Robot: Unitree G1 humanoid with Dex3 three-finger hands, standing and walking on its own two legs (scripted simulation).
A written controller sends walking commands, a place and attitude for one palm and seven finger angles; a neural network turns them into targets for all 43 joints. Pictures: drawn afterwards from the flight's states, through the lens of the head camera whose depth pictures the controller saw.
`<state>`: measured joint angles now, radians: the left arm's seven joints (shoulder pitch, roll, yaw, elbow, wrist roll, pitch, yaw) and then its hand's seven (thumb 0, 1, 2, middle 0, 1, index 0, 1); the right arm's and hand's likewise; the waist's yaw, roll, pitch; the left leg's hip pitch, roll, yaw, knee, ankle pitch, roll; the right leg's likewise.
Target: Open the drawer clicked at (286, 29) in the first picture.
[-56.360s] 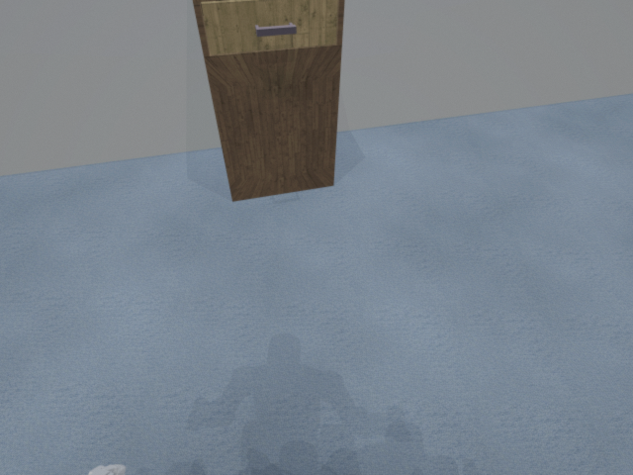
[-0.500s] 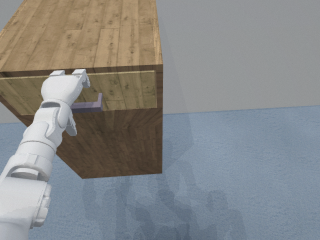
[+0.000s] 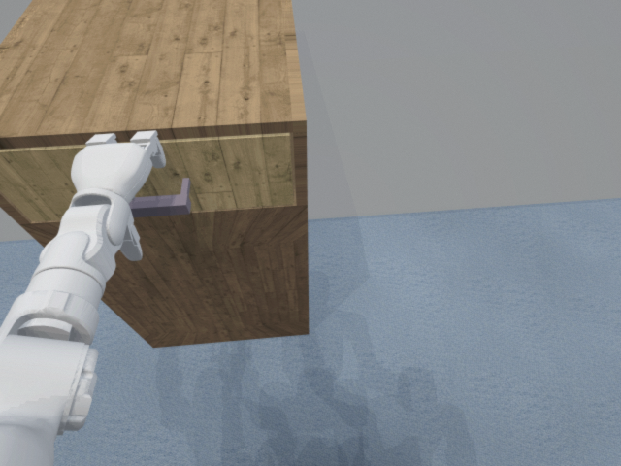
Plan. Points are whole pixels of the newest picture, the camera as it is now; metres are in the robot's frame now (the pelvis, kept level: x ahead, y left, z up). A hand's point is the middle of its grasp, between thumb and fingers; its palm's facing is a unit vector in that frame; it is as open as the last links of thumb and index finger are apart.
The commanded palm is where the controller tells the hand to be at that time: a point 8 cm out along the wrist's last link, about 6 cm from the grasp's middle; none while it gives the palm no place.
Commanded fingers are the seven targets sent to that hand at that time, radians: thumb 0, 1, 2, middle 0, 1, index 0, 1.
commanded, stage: move the hooked fingers above the handle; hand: left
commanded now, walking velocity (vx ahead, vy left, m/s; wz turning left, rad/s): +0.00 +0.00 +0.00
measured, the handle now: (146, 196) +0.50 +0.26 +0.01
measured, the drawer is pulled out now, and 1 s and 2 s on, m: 0.00 0.00 0.00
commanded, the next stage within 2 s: lower the fingers behind the handle in 0.18 s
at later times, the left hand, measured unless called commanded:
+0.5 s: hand (128, 203) +0.45 +0.25 +0.06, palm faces -0.05 -0.02 -1.00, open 13.8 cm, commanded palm +0.43 +0.25 +0.12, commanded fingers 0.00 -0.50 0.30 -0.30 -1.20 -0.30 -1.20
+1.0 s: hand (138, 214) +0.46 +0.25 +0.03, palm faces -0.04 -0.02 -1.00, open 13.7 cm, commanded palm +0.44 +0.25 +0.08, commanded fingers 0.00 -0.50 0.30 -0.30 -1.20 -0.30 -1.20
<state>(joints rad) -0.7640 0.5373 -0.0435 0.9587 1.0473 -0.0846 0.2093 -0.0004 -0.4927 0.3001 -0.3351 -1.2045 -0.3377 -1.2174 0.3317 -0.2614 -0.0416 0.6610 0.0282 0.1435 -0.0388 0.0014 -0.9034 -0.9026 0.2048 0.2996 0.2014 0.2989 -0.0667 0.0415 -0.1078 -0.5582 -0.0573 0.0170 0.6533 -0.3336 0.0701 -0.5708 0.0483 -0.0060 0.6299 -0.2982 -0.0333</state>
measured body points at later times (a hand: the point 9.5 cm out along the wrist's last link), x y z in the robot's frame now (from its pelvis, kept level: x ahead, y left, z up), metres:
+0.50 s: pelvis +0.01 +0.00 +0.00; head +0.07 -0.01 +0.45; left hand +0.45 +0.25 +0.11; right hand +0.08 -0.27 -0.13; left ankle -0.02 +0.07 -0.72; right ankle +0.00 -0.10 -0.72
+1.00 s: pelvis +0.01 +0.00 -0.01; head +0.09 +0.00 +0.43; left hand +0.45 +0.25 +0.08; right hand +0.04 -0.27 -0.14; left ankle -0.02 +0.07 -0.72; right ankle +0.00 -0.10 -0.72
